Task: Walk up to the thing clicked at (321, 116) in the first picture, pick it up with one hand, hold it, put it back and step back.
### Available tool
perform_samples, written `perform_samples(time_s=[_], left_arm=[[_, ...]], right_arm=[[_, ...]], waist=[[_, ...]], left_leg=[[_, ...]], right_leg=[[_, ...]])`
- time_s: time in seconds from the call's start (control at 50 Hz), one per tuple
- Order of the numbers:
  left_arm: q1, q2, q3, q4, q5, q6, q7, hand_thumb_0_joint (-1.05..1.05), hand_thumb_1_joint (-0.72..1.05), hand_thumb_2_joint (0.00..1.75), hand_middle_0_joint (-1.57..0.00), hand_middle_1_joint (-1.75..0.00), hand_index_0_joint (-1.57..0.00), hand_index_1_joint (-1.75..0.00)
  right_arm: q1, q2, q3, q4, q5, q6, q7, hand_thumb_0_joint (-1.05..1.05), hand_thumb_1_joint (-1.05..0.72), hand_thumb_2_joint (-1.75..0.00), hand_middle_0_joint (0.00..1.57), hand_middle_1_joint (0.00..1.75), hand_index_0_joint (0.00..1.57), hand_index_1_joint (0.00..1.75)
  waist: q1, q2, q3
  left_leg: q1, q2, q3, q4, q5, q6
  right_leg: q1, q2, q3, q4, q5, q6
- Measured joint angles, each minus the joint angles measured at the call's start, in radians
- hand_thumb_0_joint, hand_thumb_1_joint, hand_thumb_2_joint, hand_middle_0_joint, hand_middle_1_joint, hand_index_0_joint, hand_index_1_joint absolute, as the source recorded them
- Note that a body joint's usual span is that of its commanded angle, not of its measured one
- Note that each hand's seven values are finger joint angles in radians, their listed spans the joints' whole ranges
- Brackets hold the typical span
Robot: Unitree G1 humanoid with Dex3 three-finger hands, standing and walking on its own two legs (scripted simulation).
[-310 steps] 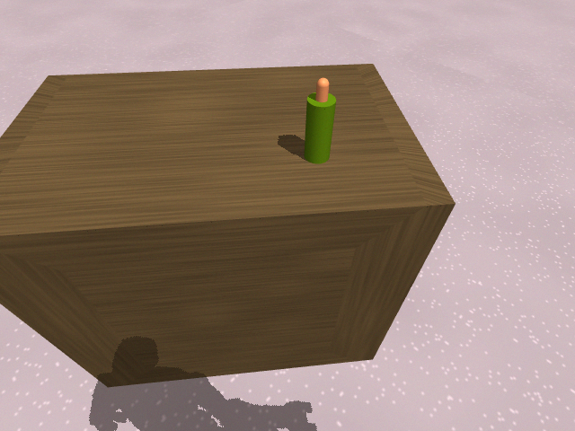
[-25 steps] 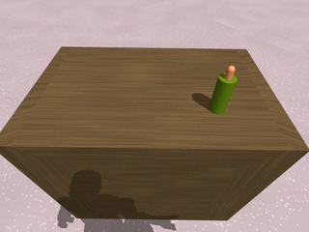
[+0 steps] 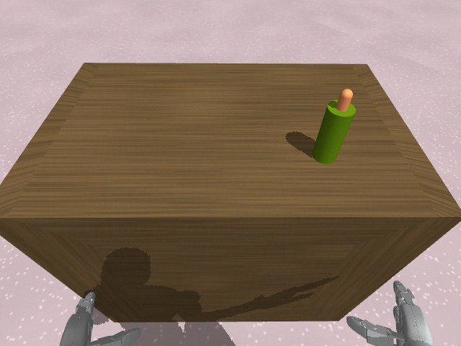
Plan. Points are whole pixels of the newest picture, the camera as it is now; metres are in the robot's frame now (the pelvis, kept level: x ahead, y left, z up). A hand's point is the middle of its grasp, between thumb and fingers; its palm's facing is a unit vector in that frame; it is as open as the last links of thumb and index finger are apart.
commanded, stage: rise first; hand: right
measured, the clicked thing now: (334, 126) +0.51 -0.20 +0.11
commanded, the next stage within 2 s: go down in 1.64 s
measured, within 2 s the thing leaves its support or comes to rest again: neither
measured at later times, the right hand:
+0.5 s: hand (409, 293) +0.20 -0.25 +0.05, palm faces +0.32 +0.87 -0.38, open 17.6 cm
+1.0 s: hand (451, 288) +0.18 -0.25 +0.14, palm faces +0.37 +0.83 -0.42, open 17.7 cm
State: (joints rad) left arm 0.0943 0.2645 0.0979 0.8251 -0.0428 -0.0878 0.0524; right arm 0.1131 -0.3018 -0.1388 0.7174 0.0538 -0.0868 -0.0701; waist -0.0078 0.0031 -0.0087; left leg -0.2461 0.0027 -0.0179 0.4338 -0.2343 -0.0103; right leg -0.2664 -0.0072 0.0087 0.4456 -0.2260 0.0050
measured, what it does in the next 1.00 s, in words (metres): stands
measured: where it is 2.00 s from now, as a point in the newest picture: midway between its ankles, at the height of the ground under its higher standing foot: outside the picture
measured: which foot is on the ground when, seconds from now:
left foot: down 0.00-1.00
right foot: down 0.00-1.00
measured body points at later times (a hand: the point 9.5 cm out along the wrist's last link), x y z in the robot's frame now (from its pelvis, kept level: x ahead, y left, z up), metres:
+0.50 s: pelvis +0.02 +0.01 +0.00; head +0.02 +0.03 +0.45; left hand +0.18 +0.26 -0.09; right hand +0.18 -0.29 +0.07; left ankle -0.01 +0.13 -0.74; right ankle +0.00 -0.12 -0.74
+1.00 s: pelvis +0.00 +0.01 +0.00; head -0.01 +0.03 +0.45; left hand +0.17 +0.26 -0.08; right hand +0.16 -0.29 +0.16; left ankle -0.01 +0.13 -0.74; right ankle +0.00 -0.12 -0.74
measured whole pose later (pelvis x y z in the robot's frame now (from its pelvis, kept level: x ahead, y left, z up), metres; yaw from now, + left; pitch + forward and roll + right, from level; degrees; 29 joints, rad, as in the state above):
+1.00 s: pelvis +0.00 +0.01 +0.00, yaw -2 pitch -4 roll +0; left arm 0.28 0.21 0.14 0.56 -0.02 -0.09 0.04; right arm 0.47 -0.33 -0.32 -0.28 0.06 -0.24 -0.02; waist -0.05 -0.05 0.03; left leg -0.12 0.01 0.01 0.44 -0.26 0.00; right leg -0.13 0.00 0.04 0.41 -0.22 0.01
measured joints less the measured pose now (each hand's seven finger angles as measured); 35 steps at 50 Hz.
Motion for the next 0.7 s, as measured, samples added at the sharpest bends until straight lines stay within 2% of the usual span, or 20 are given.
perform_samples(time_s=[0.18,0.32,0.44,0.56,0.7], left_arm=[[0.137,-0.044,-0.044,-0.188,0.0,0.027,0.015,0.01,-0.13,0.12,-0.06,-0.05,-0.06,-0.06],[0.15,-0.034,-0.03,-0.251,0.012,0.016,0.026,0.0,-0.4,0.05,-0.07,-0.05,-0.07,-0.06],[0.174,-0.034,-0.017,-0.244,0.013,0.02,0.004,0.0,-0.49,0.03,-0.07,-0.05,-0.06,-0.06],[0.172,-0.026,0.022,-0.228,0.017,0.038,-0.002,0.0,-0.52,0.02,-0.07,-0.04,-0.06,-0.05],[0.174,-0.023,0.024,-0.254,0.022,0.026,0.001,-0.01,-0.54,0.03,-0.06,-0.04,-0.05,-0.06]], right_arm=[[0.162,0.009,-0.004,-0.278,0.005,0.031,-0.009,0.0,0.15,-0.14,0.06,0.05,0.05,0.05],[0.226,0.006,-0.032,-0.519,0.005,0.022,-0.016,-0.01,0.41,-0.07,0.05,0.05,0.04,0.05],[0.298,-0.001,-0.064,-0.683,0.005,-0.006,0.015,-0.01,0.53,-0.04,0.05,0.05,0.04,0.05],[0.328,-0.009,-0.107,-0.773,0.007,-0.022,0.027,-0.01,0.58,-0.03,0.05,0.06,0.04,0.05],[0.348,-0.017,-0.121,-0.881,0.001,-0.074,0.034,-0.01,0.6,-0.03,0.05,0.06,0.04,0.05]], waist=[[-0.015,-0.025,-0.006],[-0.03,-0.035,0.009],[-0.032,-0.043,-0.008],[-0.035,-0.049,0.018],[-0.039,-0.042,0.031]], left_leg=[[0.054,-0.001,0.008,-0.013,-0.019,0.005],[0.092,0.003,0.012,-0.009,-0.033,0.008],[0.106,0.003,0.02,-0.006,-0.044,0.009],[0.117,0.003,0.021,0.001,-0.046,0.012],[0.12,0.004,0.028,0.004,-0.041,0.013]], right_leg=[[0.054,-0.001,0.007,-0.018,-0.014,0.005],[0.098,0.002,0.011,-0.031,-0.017,0.007],[0.11,0.002,0.018,-0.03,-0.024,0.01],[0.124,0.003,0.019,-0.031,-0.021,0.012],[0.127,0.004,0.026,-0.032,-0.011,0.013]])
